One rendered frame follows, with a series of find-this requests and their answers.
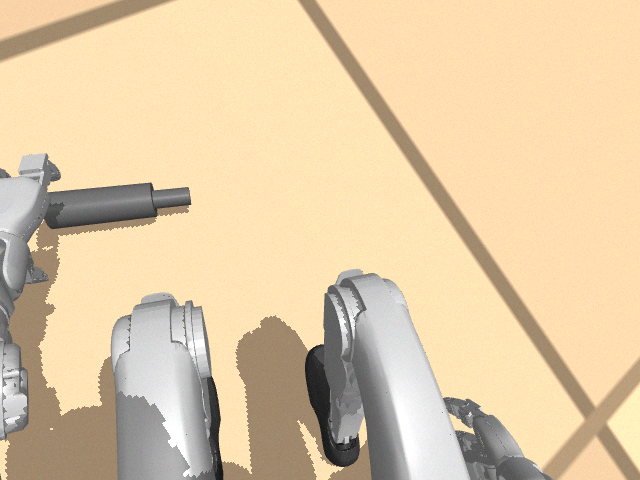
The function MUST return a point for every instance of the left robot hand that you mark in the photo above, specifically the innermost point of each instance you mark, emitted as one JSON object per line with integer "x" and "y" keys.
{"x": 24, "y": 202}

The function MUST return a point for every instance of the right robot arm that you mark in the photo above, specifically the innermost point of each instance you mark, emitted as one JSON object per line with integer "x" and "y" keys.
{"x": 519, "y": 468}

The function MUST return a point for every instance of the right robot hand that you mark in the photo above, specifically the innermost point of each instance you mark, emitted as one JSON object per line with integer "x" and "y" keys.
{"x": 489, "y": 447}

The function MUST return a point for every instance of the left robot foot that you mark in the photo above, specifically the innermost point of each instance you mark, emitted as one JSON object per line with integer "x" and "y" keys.
{"x": 214, "y": 429}

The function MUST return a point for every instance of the left robot arm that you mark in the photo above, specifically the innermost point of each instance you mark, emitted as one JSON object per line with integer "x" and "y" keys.
{"x": 14, "y": 401}

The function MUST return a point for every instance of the bottle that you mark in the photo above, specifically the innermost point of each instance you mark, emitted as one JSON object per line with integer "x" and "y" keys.
{"x": 111, "y": 204}

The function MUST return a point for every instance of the right robot foot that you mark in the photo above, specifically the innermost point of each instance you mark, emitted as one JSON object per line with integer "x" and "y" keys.
{"x": 340, "y": 454}

